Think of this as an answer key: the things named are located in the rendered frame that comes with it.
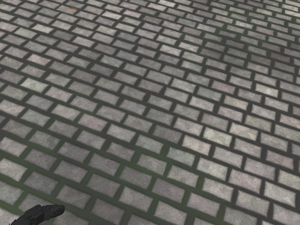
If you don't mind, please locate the left robot hand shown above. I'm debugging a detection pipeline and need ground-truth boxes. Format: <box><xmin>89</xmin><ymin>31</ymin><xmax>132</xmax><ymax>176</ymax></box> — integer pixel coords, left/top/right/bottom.
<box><xmin>8</xmin><ymin>204</ymin><xmax>65</xmax><ymax>225</ymax></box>

